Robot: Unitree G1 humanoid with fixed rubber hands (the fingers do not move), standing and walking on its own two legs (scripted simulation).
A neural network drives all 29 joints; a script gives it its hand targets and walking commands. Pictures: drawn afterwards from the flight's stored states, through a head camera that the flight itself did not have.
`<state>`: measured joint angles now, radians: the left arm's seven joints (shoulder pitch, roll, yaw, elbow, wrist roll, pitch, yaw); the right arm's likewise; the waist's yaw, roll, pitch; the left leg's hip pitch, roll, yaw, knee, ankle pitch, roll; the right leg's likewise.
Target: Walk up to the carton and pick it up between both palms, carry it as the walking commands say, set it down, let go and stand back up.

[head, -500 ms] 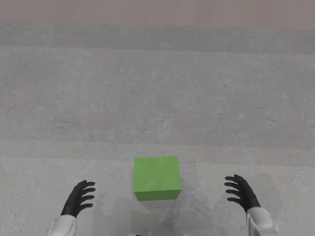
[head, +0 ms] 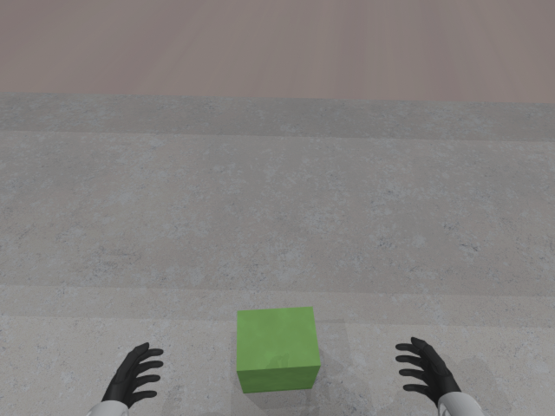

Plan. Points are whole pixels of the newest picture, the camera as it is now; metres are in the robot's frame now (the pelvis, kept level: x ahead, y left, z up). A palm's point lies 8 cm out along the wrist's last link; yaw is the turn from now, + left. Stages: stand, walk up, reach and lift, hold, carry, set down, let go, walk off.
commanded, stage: let go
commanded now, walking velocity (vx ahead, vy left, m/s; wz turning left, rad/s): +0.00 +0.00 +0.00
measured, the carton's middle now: (276, 351) +0.39 +0.00 -0.64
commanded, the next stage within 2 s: stand in 0.02 s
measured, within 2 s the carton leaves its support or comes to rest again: neither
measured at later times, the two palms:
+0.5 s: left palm out of the picture +0.13 +0.29 -0.09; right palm (485, 414) +0.13 -0.29 -0.08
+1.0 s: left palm out of the picture +0.10 +0.30 -0.10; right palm out of the picture +0.09 -0.30 -0.09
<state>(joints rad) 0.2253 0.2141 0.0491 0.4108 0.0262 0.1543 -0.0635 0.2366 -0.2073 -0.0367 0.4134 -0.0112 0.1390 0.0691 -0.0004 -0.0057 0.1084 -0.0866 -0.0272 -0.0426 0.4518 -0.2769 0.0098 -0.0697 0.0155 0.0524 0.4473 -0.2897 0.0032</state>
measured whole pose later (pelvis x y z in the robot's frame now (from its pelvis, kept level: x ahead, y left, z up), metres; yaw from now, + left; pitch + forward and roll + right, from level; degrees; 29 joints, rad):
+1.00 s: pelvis +0.00 +0.00 +0.00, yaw +0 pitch -2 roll +0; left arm 0.17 0.37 0.01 0.92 0.03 0.00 0.02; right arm 0.16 -0.37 -0.01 0.94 -0.03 -0.01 -0.02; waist 0.00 -0.01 0.01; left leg -0.12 -0.02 -0.03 0.39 -0.24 0.01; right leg -0.10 0.01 0.05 0.38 -0.24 0.01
